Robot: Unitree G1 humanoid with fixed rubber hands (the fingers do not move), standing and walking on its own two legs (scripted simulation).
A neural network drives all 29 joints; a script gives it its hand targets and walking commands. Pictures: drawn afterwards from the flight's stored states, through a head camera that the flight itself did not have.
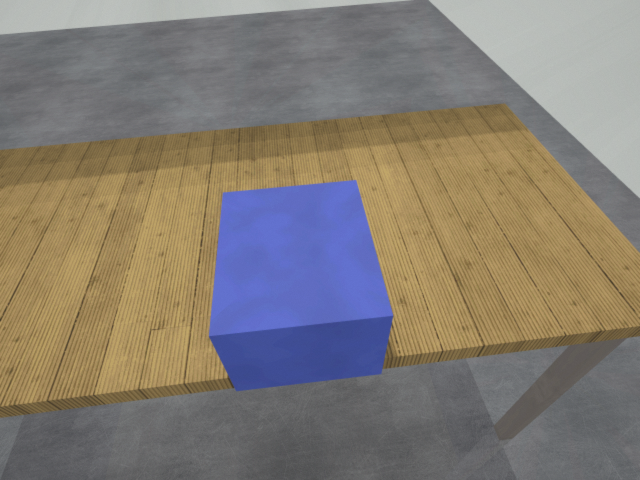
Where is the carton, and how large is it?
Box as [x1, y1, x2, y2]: [209, 180, 392, 390]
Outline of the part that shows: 355,180 223,192 209,337 236,390 377,374 381,372 392,319 392,313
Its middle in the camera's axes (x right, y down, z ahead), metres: -0.03 +0.06 +0.56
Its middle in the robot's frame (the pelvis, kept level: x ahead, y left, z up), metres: +0.40 +0.05 +0.02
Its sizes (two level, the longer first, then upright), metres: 0.241 0.204 0.156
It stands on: a table, 0.72 m high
